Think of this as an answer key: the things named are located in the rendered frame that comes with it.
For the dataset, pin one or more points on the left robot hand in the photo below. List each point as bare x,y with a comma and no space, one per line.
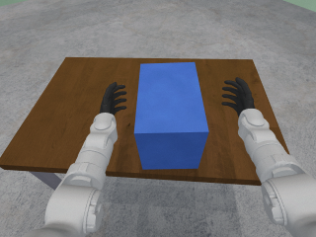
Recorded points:
108,103

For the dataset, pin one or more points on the robot left upper arm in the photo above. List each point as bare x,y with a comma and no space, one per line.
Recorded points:
74,211

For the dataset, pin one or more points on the right robot forearm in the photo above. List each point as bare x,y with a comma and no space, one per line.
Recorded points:
265,151

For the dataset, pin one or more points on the robot right upper arm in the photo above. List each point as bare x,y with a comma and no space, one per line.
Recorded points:
291,202

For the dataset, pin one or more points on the table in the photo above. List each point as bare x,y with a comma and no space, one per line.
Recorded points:
52,135

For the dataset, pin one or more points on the carton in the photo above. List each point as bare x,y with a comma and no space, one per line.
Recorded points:
170,126

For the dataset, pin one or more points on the right robot hand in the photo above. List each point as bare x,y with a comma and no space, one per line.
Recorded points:
243,98

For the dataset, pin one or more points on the left robot forearm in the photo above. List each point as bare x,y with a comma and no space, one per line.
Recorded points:
89,169

